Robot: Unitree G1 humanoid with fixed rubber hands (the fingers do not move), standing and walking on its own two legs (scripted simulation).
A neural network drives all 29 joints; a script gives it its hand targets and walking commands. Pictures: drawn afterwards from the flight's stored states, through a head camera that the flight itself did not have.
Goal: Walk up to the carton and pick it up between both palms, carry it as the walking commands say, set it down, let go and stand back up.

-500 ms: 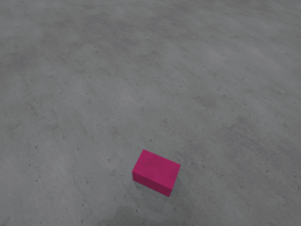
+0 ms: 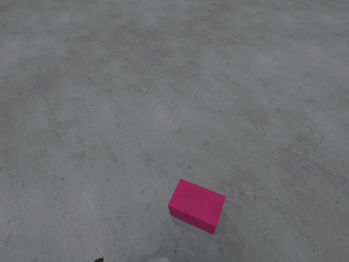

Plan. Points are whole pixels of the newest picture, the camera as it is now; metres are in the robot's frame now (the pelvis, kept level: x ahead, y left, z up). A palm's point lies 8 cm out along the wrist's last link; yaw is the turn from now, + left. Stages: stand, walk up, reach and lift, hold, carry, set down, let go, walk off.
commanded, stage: walk up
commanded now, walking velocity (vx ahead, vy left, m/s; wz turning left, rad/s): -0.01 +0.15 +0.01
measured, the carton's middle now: (196, 206) +0.45 -0.02 -0.68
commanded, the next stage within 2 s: none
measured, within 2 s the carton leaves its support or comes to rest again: neither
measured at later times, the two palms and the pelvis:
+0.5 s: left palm out of the picture +0.08 +0.26 -0.14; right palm out of the picture +0.02 -0.19 -0.12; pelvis +0.00 +0.04 +0.01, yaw -3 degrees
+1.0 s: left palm (86, 260) +0.13 +0.26 -0.11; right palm out of the picture +0.11 -0.23 -0.15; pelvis +0.09 +0.01 +0.00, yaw -11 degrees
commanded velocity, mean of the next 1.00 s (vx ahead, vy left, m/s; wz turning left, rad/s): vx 0.09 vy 0.17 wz -0.21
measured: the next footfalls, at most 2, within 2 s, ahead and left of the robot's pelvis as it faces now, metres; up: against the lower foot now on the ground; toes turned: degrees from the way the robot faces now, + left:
left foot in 0.12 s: +0.04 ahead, +0.11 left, +0.00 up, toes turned +3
right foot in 0.66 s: +0.05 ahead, -0.09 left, +0.00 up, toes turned -13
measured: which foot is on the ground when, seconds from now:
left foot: up 0.00-0.10, down 0.12-0.66, up 0.68-1.00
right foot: down 0.00-0.14, up 0.16-0.64, down 0.66-1.00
